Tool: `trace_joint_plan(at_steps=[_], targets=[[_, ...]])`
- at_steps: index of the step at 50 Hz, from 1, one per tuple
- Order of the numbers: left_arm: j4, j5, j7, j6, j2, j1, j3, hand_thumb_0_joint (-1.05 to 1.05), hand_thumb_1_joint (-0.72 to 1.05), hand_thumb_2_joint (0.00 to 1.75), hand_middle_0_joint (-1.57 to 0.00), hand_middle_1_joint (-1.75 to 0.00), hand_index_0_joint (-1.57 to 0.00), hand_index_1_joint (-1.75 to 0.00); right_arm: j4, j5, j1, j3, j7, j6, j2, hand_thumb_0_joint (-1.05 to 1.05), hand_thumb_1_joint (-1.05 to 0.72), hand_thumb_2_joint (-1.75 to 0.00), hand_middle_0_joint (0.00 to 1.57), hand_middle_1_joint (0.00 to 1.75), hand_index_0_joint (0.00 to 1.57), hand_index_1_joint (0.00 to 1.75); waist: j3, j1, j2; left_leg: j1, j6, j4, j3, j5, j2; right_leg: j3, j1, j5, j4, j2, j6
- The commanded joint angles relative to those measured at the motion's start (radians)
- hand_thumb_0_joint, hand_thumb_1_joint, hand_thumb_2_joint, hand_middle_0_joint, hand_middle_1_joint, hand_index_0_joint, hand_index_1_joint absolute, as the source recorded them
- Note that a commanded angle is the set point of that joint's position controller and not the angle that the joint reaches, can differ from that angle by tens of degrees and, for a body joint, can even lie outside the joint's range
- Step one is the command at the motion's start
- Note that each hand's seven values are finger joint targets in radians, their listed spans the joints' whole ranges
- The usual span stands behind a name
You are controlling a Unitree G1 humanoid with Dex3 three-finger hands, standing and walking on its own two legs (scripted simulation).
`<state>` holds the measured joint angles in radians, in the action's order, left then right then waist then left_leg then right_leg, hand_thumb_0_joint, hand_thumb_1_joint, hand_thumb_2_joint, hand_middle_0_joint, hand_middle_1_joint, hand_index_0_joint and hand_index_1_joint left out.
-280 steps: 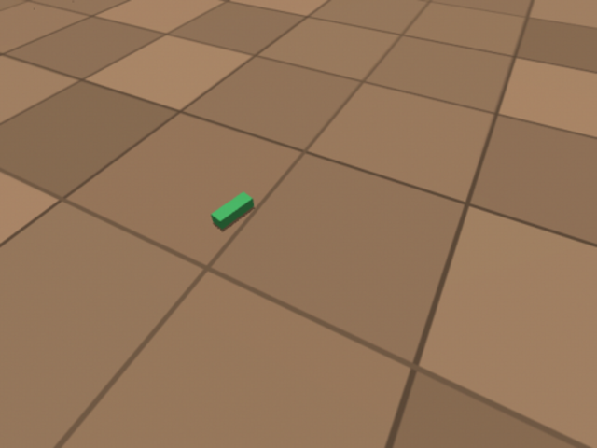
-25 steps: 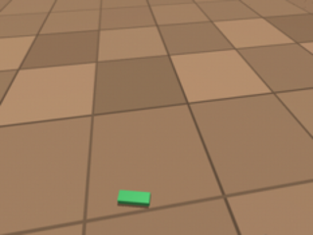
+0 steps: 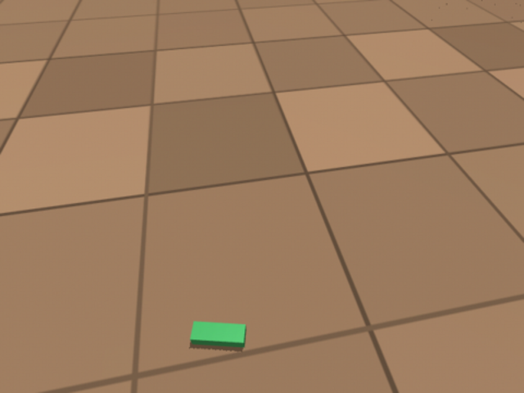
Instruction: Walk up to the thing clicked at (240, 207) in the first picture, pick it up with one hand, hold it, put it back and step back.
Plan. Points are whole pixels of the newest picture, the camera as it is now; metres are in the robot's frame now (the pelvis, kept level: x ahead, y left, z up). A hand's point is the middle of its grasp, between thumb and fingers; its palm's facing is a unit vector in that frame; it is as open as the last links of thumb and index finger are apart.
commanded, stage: walk up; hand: left
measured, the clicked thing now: (218, 334) +0.47 +0.18 -0.76
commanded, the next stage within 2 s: stand in 0.26 s
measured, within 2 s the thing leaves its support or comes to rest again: neither
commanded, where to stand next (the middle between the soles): +0.09 +0.01 m, yaw -3 degrees
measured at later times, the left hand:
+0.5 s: hand out of the picture +0.07 +0.25 -0.16, palm faces -0.02 -0.94 -0.33, open 7.4 cm
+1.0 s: hand out of the picture +0.05 +0.24 -0.16, palm faces -0.03 -0.94 -0.34, open 7.4 cm
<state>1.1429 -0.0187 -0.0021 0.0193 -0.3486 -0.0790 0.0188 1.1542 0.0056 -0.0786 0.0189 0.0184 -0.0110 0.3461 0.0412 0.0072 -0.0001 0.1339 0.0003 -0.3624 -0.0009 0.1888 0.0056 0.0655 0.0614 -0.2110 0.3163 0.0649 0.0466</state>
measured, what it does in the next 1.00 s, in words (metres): stands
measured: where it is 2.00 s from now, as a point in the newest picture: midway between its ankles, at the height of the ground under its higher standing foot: outside the picture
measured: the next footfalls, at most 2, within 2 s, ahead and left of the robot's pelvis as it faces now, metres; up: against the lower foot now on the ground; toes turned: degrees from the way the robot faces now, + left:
none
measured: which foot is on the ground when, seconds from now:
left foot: down 0.00-1.00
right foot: down 0.00-1.00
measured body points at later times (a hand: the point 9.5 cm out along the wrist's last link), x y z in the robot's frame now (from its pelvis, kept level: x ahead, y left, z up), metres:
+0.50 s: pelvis -0.01 +0.00 +0.00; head +0.00 +0.00 +0.45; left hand +0.07 +0.30 -0.13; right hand +0.08 -0.30 -0.13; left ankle +0.01 +0.12 -0.75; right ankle -0.03 -0.15 -0.75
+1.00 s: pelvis -0.02 -0.01 +0.00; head -0.01 -0.01 +0.45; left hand +0.05 +0.29 -0.13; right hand +0.05 -0.31 -0.13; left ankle +0.01 +0.12 -0.75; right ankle -0.03 -0.15 -0.75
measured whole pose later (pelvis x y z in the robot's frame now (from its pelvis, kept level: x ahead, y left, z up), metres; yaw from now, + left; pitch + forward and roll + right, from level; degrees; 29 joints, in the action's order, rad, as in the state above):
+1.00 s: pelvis -0.02 -0.01 +0.00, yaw +0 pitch -2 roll +0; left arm 1.14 -0.01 0.01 0.01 -0.35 -0.12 0.01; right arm 1.16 0.01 -0.10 0.00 0.01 0.00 0.35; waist 0.05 0.01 0.00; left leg 0.13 0.02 -0.32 0.00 0.14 0.02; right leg 0.06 0.08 -0.19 0.31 0.05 0.03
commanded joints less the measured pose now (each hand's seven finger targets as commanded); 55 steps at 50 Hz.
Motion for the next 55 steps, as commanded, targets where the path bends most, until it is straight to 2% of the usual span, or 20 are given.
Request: trace_joint_plan(at_steps=[1, 5, 12, 13, 14, 17, 23, 27, 34, 48, 55], targets=[[-0.066, 0.003, -0.013, 0.017, -0.22, 0.045, 0.034, 0.0, 0.9, 0.9, -0.2, -0.3, -0.2, -0.3, -0.061, 0.005, 0.061, 0.04, -0.019, 0.028, 0.217, 0.0, -0.9, -0.9, 0.2, 0.3, 0.2, 0.3, -0.085, -0.009, -0.022, -0.009, -0.02, 0.066, 0.084, -0.213, 0.11, -0.054, -0.022, 0.146, -0.036, 0.078, -0.051], [-0.061, -0.001, -0.012, 0.016, -0.22, 0.039, 0.036, 0.0, 0.9, 0.9, -0.2, -0.3, -0.2, -0.3, -0.065, 0.005, 0.063, 0.039, -0.018, 0.028, 0.214, 0.0, -0.9, -0.9, 0.2, 0.3, 0.2, 0.3, -0.053, -0.009, -0.006, 0.01, -0.023, 0.07, 0.089, -0.175, 0.106, -0.052, -0.008, 0.113, -0.052, 0.071, -0.048], [-0.068, 0.0, -0.01, 0.018, -0.22, 0.037, 0.039, 0.0, 0.9, 0.9, -0.2, -0.3, -0.2, -0.3, -0.064, 0.006, 0.046, 0.037, -0.017, 0.029, 0.216, 0.0, -0.9, -0.9, 0.2, 0.3, 0.2, 0.3, -0.072, -0.007, -0.004, -0.006, -0.022, 0.069, 0.084, -0.157, 0.103, -0.057, -0.006, 0.097, -0.057, 0.072, -0.047], [-0.068, 0.011, -0.011, 0.015, -0.211, 0.037, 0.031, 0.0, 0.9, 0.9, -0.2, -0.3, -0.2, -0.3, -0.073, 0.0, 0.062, 0.031, -0.022, 0.035, 0.206, 0.0, -0.9, -0.9, 0.2, 0.3, 0.2, 0.3, -0.043, -0.004, 0.017, -0.012, -0.016, 0.079, 0.101, -0.266, 0.128, -0.071, 0.01, 0.177, -0.046, 0.088, -0.049], [-0.07, 0.012, -0.011, 0.013, -0.202, 0.029, 0.029, 0.0, 0.9, 0.9, -0.2, -0.3, -0.2, -0.3, -0.074, -0.001, 0.061, 0.032, -0.024, 0.038, 0.217, 0.0, -0.9, -0.9, 0.2, 0.3, 0.2, 0.3, -0.059, -0.007, 0.001, -0.03, -0.014, 0.071, 0.096, -0.3, 0.129, -0.067, 0.009, 0.193, -0.047, 0.087, -0.045], [-0.069, 0.014, -0.009, 0.009, -0.205, 0.03, 0.029, 0.0, 0.9, 0.9, -0.2, -0.3, -0.2, -0.3, -0.067, 0.0, 0.047, 0.029, -0.027, 0.04, 0.217, 0.0, -0.9, -0.9, 0.2, 0.3, 0.2, 0.3, -0.076, -0.004, -0.005, -0.041, -0.009, 0.076, 0.091, -0.297, 0.13, -0.072, -0.003, 0.182, -0.043, 0.089, -0.046], [-0.066, 0.011, -0.006, 0.008, -0.215, 0.024, 0.026, 0.0, 0.9, 0.9, -0.2, -0.3, -0.2, -0.3, -0.063, -0.001, 0.054, 0.023, -0.026, 0.037, 0.211, 0.0, -0.9, -0.9, 0.2, 0.3, 0.2, 0.3, -0.087, -0.002, -0.007, -0.039, -0.008, 0.09, 0.086, -0.217, 0.126, -0.079, -0.012, 0.136, -0.059, 0.089, -0.046], [-0.063, 0.008, -0.005, 0.007, -0.212, 0.017, 0.023, 0.0, 0.9, 0.9, -0.2, -0.3, -0.2, -0.3, -0.06, 0.0, 0.066, 0.022, -0.024, 0.039, 0.211, 0.0, -0.9, -0.9, 0.2, 0.3, 0.2, 0.3, -0.073, -0.008, -0.01, -0.039, -0.005, 0.097, 0.091, -0.206, 0.128, -0.077, 0.011, 0.11, -0.063, 0.086, -0.047], [-0.062, 0.005, -0.003, 0.007, -0.217, 0.011, 0.022, 0.0, 0.9, 0.9, -0.2, -0.3, -0.2, -0.3, -0.055, 0.002, 0.052, 0.024, -0.022, 0.035, 0.216, 0.0, -0.9, -0.9, 0.2, 0.3, 0.2, 0.3, -0.038, -0.002, 0.001, -0.006, -0.005, 0.111, 0.093, -0.086, 0.118, -0.083, 0.039, 0.037, -0.082, 0.085, -0.048], [-0.068, 0.011, -0.003, 0.009, -0.224, 0.004, 0.022, 0.0, 0.9, 0.9, -0.2, -0.3, -0.2, -0.3, -0.056, 0.003, 0.032, 0.02, -0.02, 0.036, 0.21, 0.0, -0.9, -0.9, 0.2, 0.3, 0.2, 0.3, -0.043, -0.005, 0.006, -0.01, -0.005, 0.099, 0.093, -0.115, 0.124, -0.095, 0.041, 0.042, -0.073, 0.085, -0.056], [-0.073, 0.008, -0.003, 0.008, -0.223, 0.003, 0.021, 0.0, 0.9, 0.9, -0.2, -0.3, -0.2, -0.3, -0.057, 0.003, 0.023, 0.018, -0.022, 0.036, 0.214, 0.0, -0.9, -0.9, 0.2, 0.3, 0.2, 0.3, -0.052, -0.005, 0.002, -0.013, -0.007, 0.093, 0.089, -0.13, 0.124, -0.095, 0.033, 0.081, -0.07, 0.085, -0.055]])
